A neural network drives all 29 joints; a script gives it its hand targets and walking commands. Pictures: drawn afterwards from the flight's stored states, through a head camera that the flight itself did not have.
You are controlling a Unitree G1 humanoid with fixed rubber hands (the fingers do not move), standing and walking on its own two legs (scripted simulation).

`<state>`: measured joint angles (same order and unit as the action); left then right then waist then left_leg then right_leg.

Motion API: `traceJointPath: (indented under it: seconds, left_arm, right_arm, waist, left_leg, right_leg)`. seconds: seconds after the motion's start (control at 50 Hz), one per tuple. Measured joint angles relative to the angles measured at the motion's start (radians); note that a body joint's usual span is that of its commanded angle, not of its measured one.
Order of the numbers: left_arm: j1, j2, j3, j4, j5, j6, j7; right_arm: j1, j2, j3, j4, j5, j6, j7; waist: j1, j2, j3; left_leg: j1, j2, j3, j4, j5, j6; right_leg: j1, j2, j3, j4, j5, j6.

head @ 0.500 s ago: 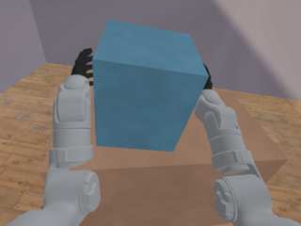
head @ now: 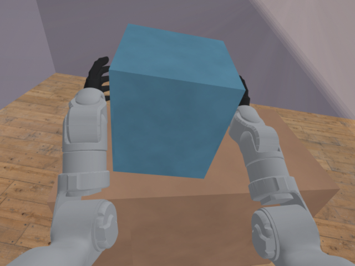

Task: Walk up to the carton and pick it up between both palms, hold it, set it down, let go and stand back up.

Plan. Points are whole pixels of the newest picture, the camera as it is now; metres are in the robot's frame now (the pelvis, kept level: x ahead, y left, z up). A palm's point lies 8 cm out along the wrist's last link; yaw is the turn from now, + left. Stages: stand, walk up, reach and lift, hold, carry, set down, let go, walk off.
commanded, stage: hold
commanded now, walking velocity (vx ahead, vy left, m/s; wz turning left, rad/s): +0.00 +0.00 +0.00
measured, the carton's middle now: (168, 105) +0.39 +0.01 +0.22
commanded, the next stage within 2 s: set down in 1.76 s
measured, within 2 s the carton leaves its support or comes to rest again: neither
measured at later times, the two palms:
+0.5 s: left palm (95, 95) +0.36 +0.16 +0.25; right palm (239, 110) +0.36 -0.14 +0.23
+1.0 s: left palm (97, 92) +0.36 +0.16 +0.26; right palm (240, 110) +0.36 -0.14 +0.23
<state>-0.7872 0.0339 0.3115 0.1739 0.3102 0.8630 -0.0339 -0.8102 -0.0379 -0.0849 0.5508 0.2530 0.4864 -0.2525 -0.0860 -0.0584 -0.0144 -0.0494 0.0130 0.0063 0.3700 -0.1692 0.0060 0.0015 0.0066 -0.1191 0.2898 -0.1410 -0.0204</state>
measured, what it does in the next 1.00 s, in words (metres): stands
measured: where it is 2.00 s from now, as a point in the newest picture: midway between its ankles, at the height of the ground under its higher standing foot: outside the picture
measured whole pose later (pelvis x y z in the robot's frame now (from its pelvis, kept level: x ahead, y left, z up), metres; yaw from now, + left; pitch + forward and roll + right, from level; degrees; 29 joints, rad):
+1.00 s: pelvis +0.00 +0.00 +0.00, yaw +0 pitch -9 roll -1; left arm -0.79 0.02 0.32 0.16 0.31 0.86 -0.03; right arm -0.80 -0.04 -0.08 0.54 0.25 0.49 -0.25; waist -0.08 -0.05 -0.02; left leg -0.04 0.01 0.01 0.36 -0.17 0.01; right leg 0.00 0.01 -0.11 0.29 -0.14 -0.02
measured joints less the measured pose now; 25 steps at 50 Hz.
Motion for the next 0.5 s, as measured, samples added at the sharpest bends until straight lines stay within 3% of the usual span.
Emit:
traceJointPath:
  seconds: [0.5]
  left_arm:
    - [0.02, -0.009, -0.003, -0.033, 0.002, 0.015, 0.001]
  right_arm:
    - [0.02, -0.005, 0.016, -0.028, 0.01, 0.012, -0.004]
  waist:
    - [0.0, -0.002, 0.001]
  left_leg:
    - [0.009, 0.0, 0.008, 0.0, -0.004, 0.002]
  right_leg:
    - [0.006, 0.0, 0.009, 0.0, 0.0, 0.002]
